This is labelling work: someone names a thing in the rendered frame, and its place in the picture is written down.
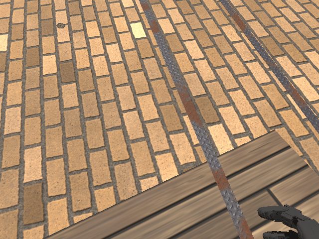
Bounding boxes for right robot hand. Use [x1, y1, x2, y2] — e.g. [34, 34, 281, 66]
[257, 204, 319, 239]

